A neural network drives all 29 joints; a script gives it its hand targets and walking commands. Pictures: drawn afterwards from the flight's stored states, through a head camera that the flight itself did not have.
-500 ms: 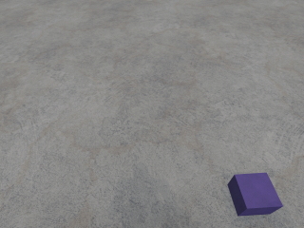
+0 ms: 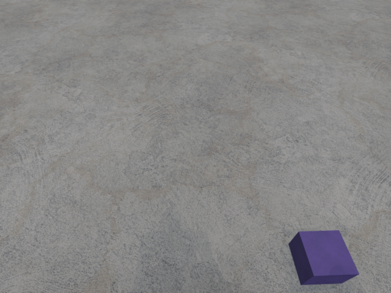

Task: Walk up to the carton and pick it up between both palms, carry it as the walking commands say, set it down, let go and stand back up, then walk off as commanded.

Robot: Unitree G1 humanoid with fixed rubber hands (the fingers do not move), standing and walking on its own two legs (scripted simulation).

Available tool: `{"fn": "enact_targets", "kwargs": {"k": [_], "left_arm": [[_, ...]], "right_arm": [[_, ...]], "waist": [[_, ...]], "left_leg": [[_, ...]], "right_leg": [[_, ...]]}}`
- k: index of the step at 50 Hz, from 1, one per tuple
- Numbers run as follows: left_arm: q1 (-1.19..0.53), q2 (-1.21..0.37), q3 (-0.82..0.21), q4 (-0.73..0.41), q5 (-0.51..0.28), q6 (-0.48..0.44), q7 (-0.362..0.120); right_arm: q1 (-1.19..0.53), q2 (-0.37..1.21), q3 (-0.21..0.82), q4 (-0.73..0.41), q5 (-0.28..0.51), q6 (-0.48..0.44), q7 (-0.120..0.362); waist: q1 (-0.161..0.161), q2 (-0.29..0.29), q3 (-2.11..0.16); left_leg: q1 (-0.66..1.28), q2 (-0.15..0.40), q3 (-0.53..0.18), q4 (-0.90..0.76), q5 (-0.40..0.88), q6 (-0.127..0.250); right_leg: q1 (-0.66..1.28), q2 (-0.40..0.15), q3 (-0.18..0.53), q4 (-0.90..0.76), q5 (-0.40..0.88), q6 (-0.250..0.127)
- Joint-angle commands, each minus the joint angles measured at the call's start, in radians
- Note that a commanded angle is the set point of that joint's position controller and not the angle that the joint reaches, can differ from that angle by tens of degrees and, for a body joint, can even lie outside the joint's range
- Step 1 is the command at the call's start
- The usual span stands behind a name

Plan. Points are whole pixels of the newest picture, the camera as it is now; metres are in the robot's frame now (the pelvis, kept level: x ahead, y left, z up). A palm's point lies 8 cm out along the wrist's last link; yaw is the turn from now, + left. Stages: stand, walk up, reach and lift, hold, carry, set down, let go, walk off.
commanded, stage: stand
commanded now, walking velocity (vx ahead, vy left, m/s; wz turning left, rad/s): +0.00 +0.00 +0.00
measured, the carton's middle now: (320, 257) +0.40 -0.59 -0.70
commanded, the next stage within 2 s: walk off in 0.38 s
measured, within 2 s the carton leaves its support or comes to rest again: neither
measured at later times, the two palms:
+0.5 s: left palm out of the picture -0.04 +0.19 -0.15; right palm out of the picture -0.05 -0.20 -0.15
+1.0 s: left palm (156, 283) +0.18 +0.10 -0.13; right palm out of the picture -0.14 -0.36 -0.11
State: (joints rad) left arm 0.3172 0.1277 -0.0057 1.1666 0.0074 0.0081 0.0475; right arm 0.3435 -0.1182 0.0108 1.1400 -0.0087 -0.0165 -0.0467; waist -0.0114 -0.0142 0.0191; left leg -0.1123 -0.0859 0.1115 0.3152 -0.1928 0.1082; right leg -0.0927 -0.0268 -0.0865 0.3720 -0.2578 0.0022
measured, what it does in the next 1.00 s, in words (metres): lifts its right foot, turning right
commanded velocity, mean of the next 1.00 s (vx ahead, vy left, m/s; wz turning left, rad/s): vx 0.00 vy -0.14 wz -0.46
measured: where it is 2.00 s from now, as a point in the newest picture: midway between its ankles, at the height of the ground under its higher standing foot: outside the picture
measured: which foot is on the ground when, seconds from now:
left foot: down 0.00-1.00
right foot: down 0.00-0.60, up 0.62-1.00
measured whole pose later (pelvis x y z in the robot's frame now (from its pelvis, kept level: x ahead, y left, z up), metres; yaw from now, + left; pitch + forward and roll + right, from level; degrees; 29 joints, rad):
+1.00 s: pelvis -0.03 -0.09 +0.00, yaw -17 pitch +1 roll -4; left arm 0.07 0.26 0.09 0.82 0.02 0.11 -0.07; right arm 0.35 -0.26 -0.09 0.99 -0.05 -0.01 -0.08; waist -0.04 0.01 0.07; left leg -0.23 0.26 0.29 0.55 -0.29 -0.05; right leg -0.57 -0.11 -0.07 1.00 -0.27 0.10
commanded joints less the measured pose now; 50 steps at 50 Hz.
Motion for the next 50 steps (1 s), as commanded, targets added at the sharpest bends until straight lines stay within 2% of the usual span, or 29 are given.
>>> {"fn": "enact_targets", "kwargs": {"k": [1,28,29,30,31,32,33,34,35,36,37,39,42,45,47,50], "left_arm": [[0.076,0.053,0.007,0.005,0.000,-0.004,0.004],[0.129,0.022,-0.005,0.040,-0.003,-0.012,0.009],[0.117,0.039,0.002,0.036,-0.007,-0.008,0.013],[0.075,0.061,0.013,0.009,-0.009,-0.003,0.016],[0.042,0.084,0.028,-0.021,-0.009,0.006,0.018],[0.012,0.105,0.046,-0.048,-0.002,0.021,0.017],[-0.014,0.100,0.058,-0.072,0.011,0.038,0.010],[-0.038,0.089,0.066,-0.096,0.018,0.051,0.001],[-0.069,0.082,0.071,-0.126,0.024,0.059,-0.009],[-0.090,0.088,0.078,-0.154,0.030,0.064,-0.017],[-0.089,0.102,0.088,-0.170,0.036,0.069,-0.025],[-0.098,0.121,0.103,-0.208,0.040,0.079,-0.042],[-0.149,0.092,0.095,-0.277,0.032,0.094,-0.073],[-0.217,0.093,0.088,-0.344,0.022,0.096,-0.107],[-0.251,0.109,0.088,-0.385,0.014,0.094,-0.122],[-0.290,0.134,0.092,-0.435,0.003,0.085,-0.137]], "right_arm": [[0.095,-0.075,-0.010,0.006,0.000,-0.004,-0.003],[0.128,-0.039,-0.004,0.036,0.002,-0.011,-0.004],[0.099,-0.069,-0.013,0.004,-0.004,-0.017,-0.005],[0.095,-0.121,-0.032,-0.026,-0.009,-0.020,-0.011],[0.136,-0.174,-0.054,-0.040,-0.016,-0.019,-0.021],[0.181,-0.201,-0.070,-0.045,-0.025,-0.015,-0.034],[0.183,-0.202,-0.077,-0.060,-0.025,-0.009,-0.045],[0.156,-0.206,-0.083,-0.078,-0.023,-0.004,-0.053],[0.121,-0.205,-0.087,-0.092,-0.023,0.000,-0.057],[0.092,-0.197,-0.086,-0.103,-0.024,0.002,-0.058],[0.075,-0.192,-0.085,-0.113,-0.025,0.003,-0.058],[0.081,-0.199,-0.087,-0.121,-0.027,0.000,-0.060],[0.116,-0.229,-0.096,-0.124,-0.030,-0.002,-0.057],[0.129,-0.265,-0.109,-0.138,-0.038,0.001,-0.044],[0.108,-0.299,-0.122,-0.154,-0.041,0.001,-0.037],[0.045,-0.343,-0.145,-0.182,-0.041,0.007,-0.027]], "waist": [[-0.003,0.018,0.068],[0.001,0.013,0.077],[-0.011,-0.009,0.084],[-0.033,0.004,0.069],[-0.065,0.050,0.044],[-0.094,0.089,0.024],[-0.092,0.056,0.008],[-0.081,0.019,0.012],[-0.065,0.014,0.043],[-0.050,0.026,0.059],[-0.038,0.046,0.058],[-0.029,0.094,0.047],[-0.031,0.172,0.041],[-0.041,0.219,0.030],[-0.038,0.239,0.022],[-0.029,0.254,0.015]], "left_leg": [[0.011,0.208,-0.212,-0.067,0.178,-0.068],[-0.003,0.199,-0.190,-0.038,0.210,-0.062],[0.026,0.237,-0.190,-0.014,0.242,-0.068],[0.071,0.301,-0.213,0.008,0.302,-0.067],[0.120,0.403,-0.280,0.008,0.371,-0.032],[0.125,0.505,-0.337,0.012,0.432,0.034],[0.076,0.556,-0.344,0.006,0.411,0.096],[0.005,0.571,-0.323,-0.022,0.308,0.115],[-0.061,0.561,-0.288,-0.058,0.197,0.104],[-0.090,0.537,-0.248,-0.068,0.120,0.075],[-0.095,0.513,-0.209,-0.060,0.094,0.051],[-0.082,0.500,-0.140,-0.027,0.149,0.024],[-0.052,0.500,-0.044,0.038,0.299,-0.003],[-0.041,0.534,-0.001,0.057,0.380,0.000],[-0.052,0.560,0.023,0.059,0.372,-0.003],[-0.080,0.574,0.074,0.054,0.256,-0.027]], "right_leg": [[-0.090,-0.084,0.100,-0.049,0.077,-0.022],[-0.084,-0.092,0.108,-0.048,0.101,-0.027],[-0.141,-0.078,0.102,-0.013,0.097,-0.019],[-0.216,-0.064,0.083,0.063,0.053,-0.003],[-0.308,-0.036,0.044,0.190,-0.046,0.012],[-0.389,-0.012,0.026,0.416,-0.240,0.022],[-0.435,-0.012,0.066,0.644,-0.312,0.035],[-0.459,-0.034,0.100,0.769,-0.288,0.044],[-0.484,-0.053,0.116,0.834,-0.229,0.056],[-0.506,-0.061,0.119,0.859,-0.179,0.068],[-0.521,-0.055,0.110,0.878,-0.138,0.081],[-0.559,-0.045,0.095,0.900,-0.078,0.103],[-0.599,-0.059,0.071,0.835,-0.014,0.115],[-0.594,-0.077,0.045,0.746,0.003,0.115],[-0.561,-0.094,0.035,0.681,-0.008,0.107],[-0.463,-0.106,0.007,0.548,-0.020,0.087]]}}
